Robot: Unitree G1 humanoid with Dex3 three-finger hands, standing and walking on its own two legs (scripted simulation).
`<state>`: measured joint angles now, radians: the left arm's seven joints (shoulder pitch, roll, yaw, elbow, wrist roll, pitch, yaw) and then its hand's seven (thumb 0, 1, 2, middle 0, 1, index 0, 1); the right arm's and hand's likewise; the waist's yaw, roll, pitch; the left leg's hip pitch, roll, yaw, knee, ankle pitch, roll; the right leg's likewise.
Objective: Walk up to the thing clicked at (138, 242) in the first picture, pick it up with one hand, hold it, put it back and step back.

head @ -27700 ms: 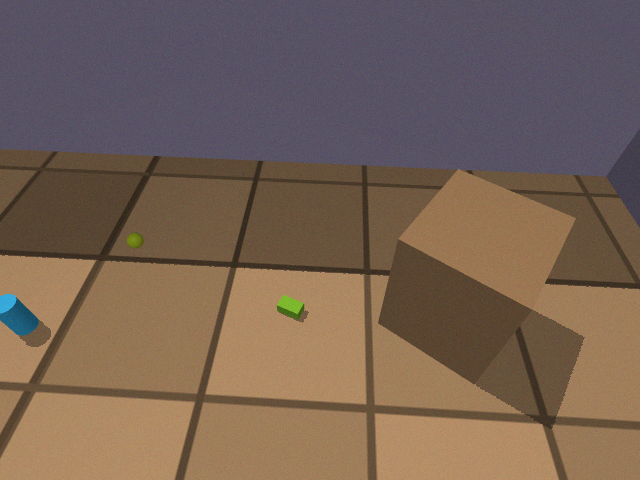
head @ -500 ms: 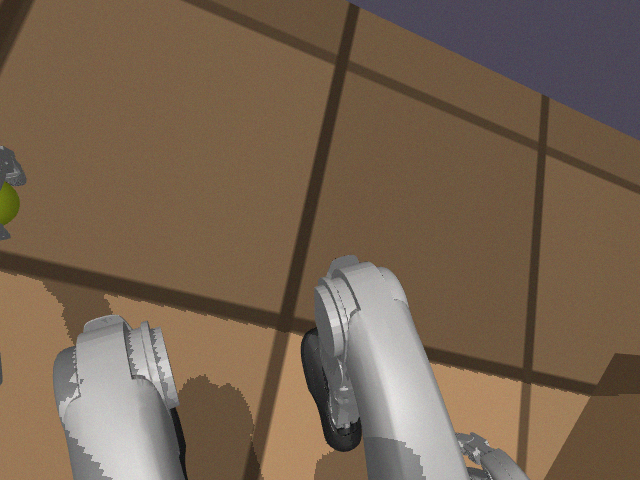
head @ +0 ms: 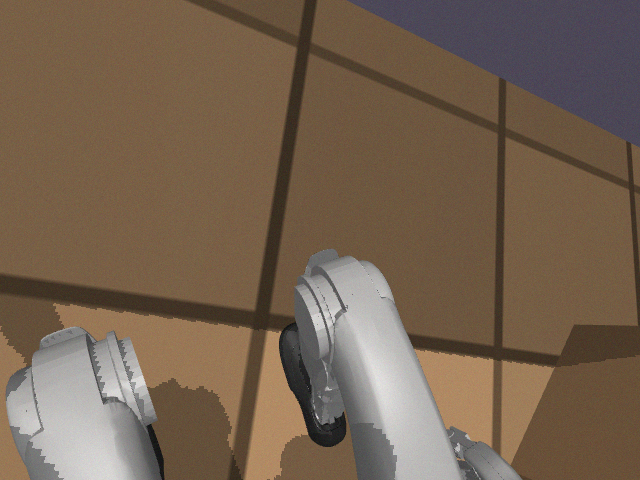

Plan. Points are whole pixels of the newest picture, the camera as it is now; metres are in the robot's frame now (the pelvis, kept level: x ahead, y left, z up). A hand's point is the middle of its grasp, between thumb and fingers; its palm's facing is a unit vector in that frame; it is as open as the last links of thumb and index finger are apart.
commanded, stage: rest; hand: left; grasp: from above
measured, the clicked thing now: out of the picture +0.47 +0.31 -0.24
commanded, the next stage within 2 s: open in 0.90 s
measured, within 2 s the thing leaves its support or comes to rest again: rests again in 0.44 s
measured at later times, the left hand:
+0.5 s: hand out of the picture +0.46 +0.30 -0.23, palm faces -0.44 -0.14 -0.89, open 8.1 cm
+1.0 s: hand out of the picture +0.46 +0.30 -0.24, palm faces -0.44 -0.13 -0.89, open 8.1 cm
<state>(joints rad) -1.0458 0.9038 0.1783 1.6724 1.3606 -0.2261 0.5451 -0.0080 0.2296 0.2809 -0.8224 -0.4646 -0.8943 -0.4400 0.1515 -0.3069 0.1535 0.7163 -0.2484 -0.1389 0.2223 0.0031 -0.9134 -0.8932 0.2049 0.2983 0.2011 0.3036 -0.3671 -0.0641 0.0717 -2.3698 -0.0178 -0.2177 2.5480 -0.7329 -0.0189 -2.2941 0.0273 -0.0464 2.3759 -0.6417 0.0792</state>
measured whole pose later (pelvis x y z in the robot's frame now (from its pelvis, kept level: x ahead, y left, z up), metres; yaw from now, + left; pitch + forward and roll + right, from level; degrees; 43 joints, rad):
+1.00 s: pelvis +0.00 +0.01 -0.01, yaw -3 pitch +27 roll -16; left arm -1.09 1.01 0.13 1.81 1.36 -0.23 0.64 -0.01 0.22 0.30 -0.83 -0.46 -0.89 -0.45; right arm 0.11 -0.34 0.28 0.68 -0.29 -0.24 0.30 0.00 -0.92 -0.90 0.20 0.30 0.20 0.30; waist -0.41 -0.12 0.15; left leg -2.35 -0.01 -0.27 2.60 -0.74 0.00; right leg -2.25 0.04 -0.09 2.37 -0.63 0.08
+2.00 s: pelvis -0.01 +0.01 +0.00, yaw -3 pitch +27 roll -16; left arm -1.08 1.04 0.11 1.78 1.33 -0.24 0.63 0.00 -0.38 0.88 -0.18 -0.95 -0.19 -0.95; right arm 0.11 -0.35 0.30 0.65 -0.28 -0.24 0.28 0.00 -0.91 -0.90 0.20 0.30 0.20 0.30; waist -0.41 -0.13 0.17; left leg -2.33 -0.01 -0.28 2.58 -0.74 -0.01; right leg -2.23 0.04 -0.10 2.35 -0.62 0.08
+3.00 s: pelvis -0.02 -0.01 +0.04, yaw +4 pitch +32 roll -9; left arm -1.06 0.81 0.00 1.49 1.27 -0.28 0.27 0.00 -0.47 0.99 -0.13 -0.97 -0.13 -0.99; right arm 0.15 -0.34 0.12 0.65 -0.13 -0.02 0.12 0.00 -0.91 -0.90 0.20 0.30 0.20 0.30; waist -0.28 -0.02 -0.03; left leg -2.29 -0.02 -0.16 2.37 -0.65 -0.02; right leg -2.23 -0.01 -0.02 2.25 -0.59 0.06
